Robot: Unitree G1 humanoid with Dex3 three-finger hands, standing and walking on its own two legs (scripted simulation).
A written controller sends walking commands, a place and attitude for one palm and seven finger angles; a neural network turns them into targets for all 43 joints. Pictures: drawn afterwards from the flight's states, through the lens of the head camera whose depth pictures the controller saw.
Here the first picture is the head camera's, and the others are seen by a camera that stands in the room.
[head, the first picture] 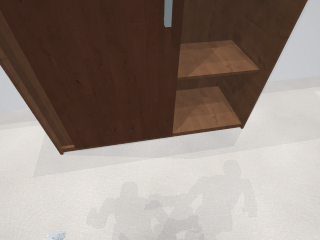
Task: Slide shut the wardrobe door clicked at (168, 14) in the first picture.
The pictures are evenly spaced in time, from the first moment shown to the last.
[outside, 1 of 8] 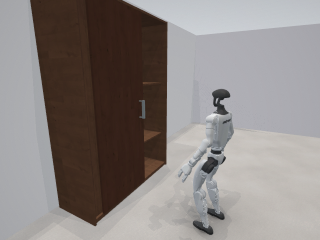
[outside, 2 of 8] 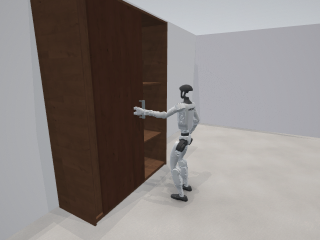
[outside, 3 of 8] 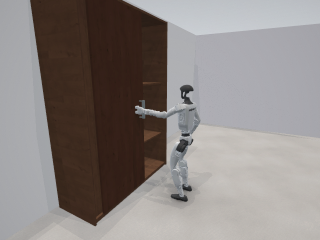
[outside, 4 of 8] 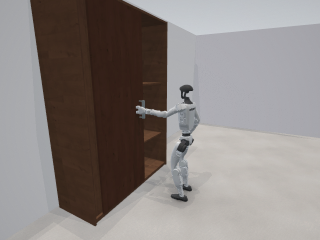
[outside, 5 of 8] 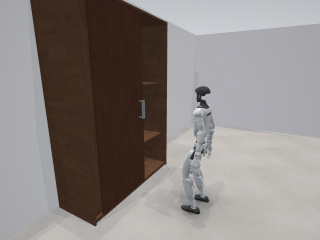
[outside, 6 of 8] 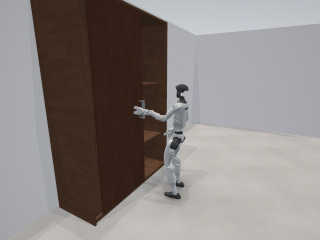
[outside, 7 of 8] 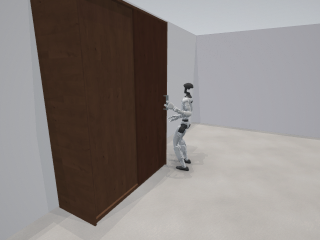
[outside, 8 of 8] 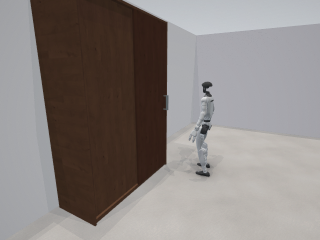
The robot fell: no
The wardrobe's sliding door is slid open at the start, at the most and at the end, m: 0.60 0.60 0.00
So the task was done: yes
